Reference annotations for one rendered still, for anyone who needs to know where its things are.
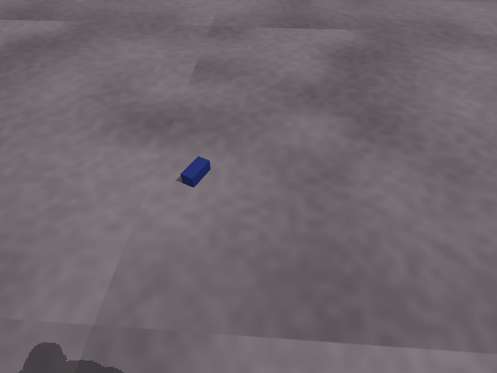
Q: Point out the carton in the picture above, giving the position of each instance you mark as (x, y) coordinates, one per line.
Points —
(194, 173)

